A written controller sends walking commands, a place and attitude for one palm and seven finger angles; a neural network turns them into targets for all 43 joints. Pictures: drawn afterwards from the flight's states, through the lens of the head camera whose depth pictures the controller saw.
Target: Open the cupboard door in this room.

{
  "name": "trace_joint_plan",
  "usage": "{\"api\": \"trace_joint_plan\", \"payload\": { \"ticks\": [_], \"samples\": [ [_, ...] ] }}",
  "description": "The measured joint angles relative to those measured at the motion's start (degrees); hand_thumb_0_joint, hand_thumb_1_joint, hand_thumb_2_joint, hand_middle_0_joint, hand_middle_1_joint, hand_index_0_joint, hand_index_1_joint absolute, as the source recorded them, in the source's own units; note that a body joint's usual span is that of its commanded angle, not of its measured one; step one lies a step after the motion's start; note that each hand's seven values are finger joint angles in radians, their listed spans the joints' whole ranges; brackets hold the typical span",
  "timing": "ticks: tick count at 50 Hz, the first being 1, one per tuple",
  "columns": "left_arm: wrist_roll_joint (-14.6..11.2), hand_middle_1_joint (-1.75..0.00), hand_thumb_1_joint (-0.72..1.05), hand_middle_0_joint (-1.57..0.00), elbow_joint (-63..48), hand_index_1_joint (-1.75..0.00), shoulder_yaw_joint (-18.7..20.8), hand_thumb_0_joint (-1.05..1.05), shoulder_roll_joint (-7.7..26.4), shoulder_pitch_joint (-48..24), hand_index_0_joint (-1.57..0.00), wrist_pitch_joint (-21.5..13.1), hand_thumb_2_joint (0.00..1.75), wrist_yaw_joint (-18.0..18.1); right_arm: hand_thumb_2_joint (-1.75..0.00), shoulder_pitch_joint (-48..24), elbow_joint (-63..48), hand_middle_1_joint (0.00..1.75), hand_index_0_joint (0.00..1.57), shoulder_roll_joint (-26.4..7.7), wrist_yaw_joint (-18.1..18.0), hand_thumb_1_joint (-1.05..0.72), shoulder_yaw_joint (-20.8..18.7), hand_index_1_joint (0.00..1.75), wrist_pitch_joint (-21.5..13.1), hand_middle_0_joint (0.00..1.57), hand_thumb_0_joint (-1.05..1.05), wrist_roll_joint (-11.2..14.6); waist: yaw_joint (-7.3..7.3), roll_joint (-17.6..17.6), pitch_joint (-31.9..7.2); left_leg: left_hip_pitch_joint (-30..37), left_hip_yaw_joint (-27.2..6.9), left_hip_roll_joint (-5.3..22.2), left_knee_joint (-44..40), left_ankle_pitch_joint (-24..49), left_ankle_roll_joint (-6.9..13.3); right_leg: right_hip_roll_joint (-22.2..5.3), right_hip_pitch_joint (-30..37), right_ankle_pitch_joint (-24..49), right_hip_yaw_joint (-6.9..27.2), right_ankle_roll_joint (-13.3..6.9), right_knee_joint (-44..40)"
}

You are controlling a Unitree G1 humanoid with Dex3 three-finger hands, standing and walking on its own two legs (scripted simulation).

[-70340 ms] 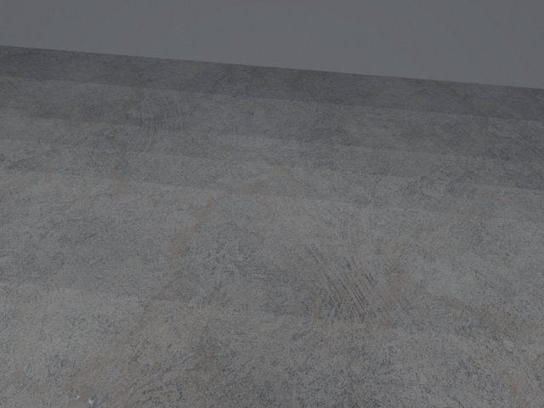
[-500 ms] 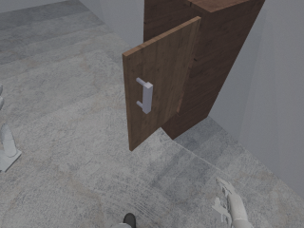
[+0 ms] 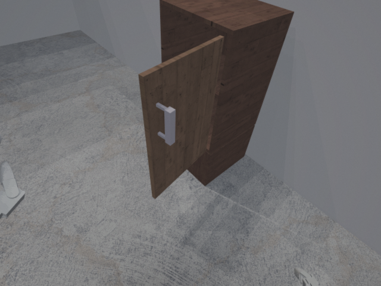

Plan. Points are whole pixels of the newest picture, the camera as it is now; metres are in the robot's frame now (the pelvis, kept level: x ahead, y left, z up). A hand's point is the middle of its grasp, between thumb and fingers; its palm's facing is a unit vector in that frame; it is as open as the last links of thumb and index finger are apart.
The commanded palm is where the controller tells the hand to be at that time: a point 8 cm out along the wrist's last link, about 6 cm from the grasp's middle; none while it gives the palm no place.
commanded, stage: stop stepping back and stand still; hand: left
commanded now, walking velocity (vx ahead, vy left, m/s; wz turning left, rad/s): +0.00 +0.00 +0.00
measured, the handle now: (165, 124) +0.57 +0.10 +0.00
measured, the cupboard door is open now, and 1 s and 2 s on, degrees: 99 99 99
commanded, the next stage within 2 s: let the arm hang, fingers relaxed in 0.24 s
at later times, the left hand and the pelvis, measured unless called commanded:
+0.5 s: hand (78, 269) +0.17 +0.24 -0.06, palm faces +0.08 -0.92 -0.39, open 7.4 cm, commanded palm none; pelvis -0.02 +0.00 +0.00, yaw +1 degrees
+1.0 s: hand out of the picture -0.13 +0.15 -0.15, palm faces +0.07 -0.97 -0.22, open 7.3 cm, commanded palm none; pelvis -0.02 -0.02 +0.01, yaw +2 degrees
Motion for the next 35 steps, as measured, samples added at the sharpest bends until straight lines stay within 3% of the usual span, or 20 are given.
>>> {"api": "trace_joint_plan", "payload": {
  "ticks": [3,5,9,13,17,19,23,26,30,35],
  "samples": [
    [-0.29,-0.30,0.89,-0.21,-2.47,-0.31,0.56,0.02,1.15,1.13,-0.21,0.00,0.90,-0.40,-0.90,-2.10,-2.84,0.30,0.20,2.30,1.26,-0.91,1.25,0.30,-0.94,0.20,0.01,-0.27,-1.25,0.60,0.87,-0.26,-0.70,-0.24,-4.25,1.19,-0.89,0.82,-1.41,3.88,-0.62,-1.58,-3.10],
    [-0.70,-0.30,0.89,-0.21,-4.93,-0.31,0.62,0.02,2.08,4.58,-0.21,-0.29,0.90,-0.93,-0.90,-2.86,-4.13,0.30,0.20,3.09,2.22,-0.91,1.99,0.30,-0.59,0.20,0.01,-0.18,-1.40,1.51,0.33,-1.92,-1.07,-0.02,-2.56,-3.11,-1.93,0.95,-1.47,7.10,-1.17,-1.72,-5.52],
    [-0.67,-0.31,0.89,-0.22,-7.04,-0.31,-0.10,0.01,2.08,9.99,-0.21,-0.40,0.90,-0.97,-0.90,-2.92,-3.34,0.30,0.20,3.00,2.58,-0.90,2.70,0.30,1.01,0.20,0.01,0.11,1.58,2.58,-2.36,-1.04,-1.36,0.92,4.65,-5.20,-2.41,1.53,-0.97,6.53,0.35,-1.50,-6.41],
    [0.06,-0.31,0.89,-0.22,-0.47,-0.31,-1.63,0.01,0.06,3.78,-0.21,0.80,0.90,-0.65,-0.90,-3.97,-1.40,0.30,0.20,1.77,1.22,-0.90,2.41,0.30,1.29,0.20,0.01,0.63,3.61,2.57,-2.13,2.92,-1.02,-0.07,1.11,-6.05,-0.44,0.37,-0.44,5.23,0.34,-0.39,-4.63],
    [0.06,-0.30,0.89,-0.21,3.27,-0.31,-2.04,0.01,-1.40,-0.94,-0.21,3.49,0.90,-0.40,-0.90,-6.08,-2.55,0.30,0.20,1.39,1.18,-0.90,2.68,0.30,0.61,0.20,0.01,0.77,3.71,1.54,-0.61,3.89,-0.03,-0.49,-1.10,-3.88,-0.20,-0.59,-1.12,5.27,0.34,0.47,-3.64],
    [2.44,-0.30,0.90,-0.21,11.40,-0.31,-5.64,0.01,-1.32,-5.15,-0.20,3.00,0.90,-2.67,-0.90,-7.65,-0.50,0.30,0.20,-0.30,3.34,-0.90,2.02,0.30,-0.67,0.20,0.01,0.63,3.51,2.89,-1.39,1.42,-0.70,-0.20,0.04,-3.51,-0.34,-0.13,-2.99,5.29,-0.53,-0.52,-3.28],
    [4.31,-0.30,0.90,-0.20,38.30,-0.30,-16.51,0.00,-3.10,-13.51,-0.20,9.80,0.90,-7.39,-0.90,-10.70,5.56,0.30,0.20,-3.88,5.40,-0.90,0.95,0.30,3.57,0.20,0.01,0.15,2.47,5.68,-2.21,-1.30,-1.96,0.21,3.46,-4.06,-0.40,0.64,-4.92,4.99,-1.80,-1.10,-0.81],
    [4.42,-0.30,0.91,-0.20,55.41,-0.30,-21.25,0.01,-6.58,-15.13,-0.20,13.58,0.90,-8.37,-0.90,-10.05,8.35,0.30,0.20,-4.20,5.64,-0.91,0.48,0.30,6.28,0.20,0.01,-0.34,0.49,4.37,-1.29,-1.24,-2.38,0.14,5.37,-4.99,-0.59,0.71,-4.66,3.85,-2.27,-1.35,1.08],
    [3.92,-0.30,0.91,-0.20,71.50,-0.30,-24.83,0.01,-11.85,-13.67,-0.20,15.98,0.90,-8.48,-0.90,-6.54,12.17,0.30,0.20,-3.27,5.28,-0.91,0.68,0.30,8.80,0.20,0.01,-0.92,-0.97,1.13,1.09,0.36,-2.87,0.15,4.56,-4.75,-0.93,0.84,-2.99,4.10,-2.69,-1.41,0.24],
    [3.33,-0.30,0.99,-0.21,82.07,-0.30,-23.66,0.00,-12.25,-9.81,-0.21,15.06,0.90,-7.78,-0.90,-1.05,18.52,0.30,0.20,-0.68,4.56,-0.91,1.05,0.30,10.41,0.20,0.01,-0.80,0.74,-0.35,3.66,1.83,-4.01,0.64,0.08,-2.05,-1.50,1.58,-1.27,6.97,-3.52,-2.14,-4.72]
  ]
}}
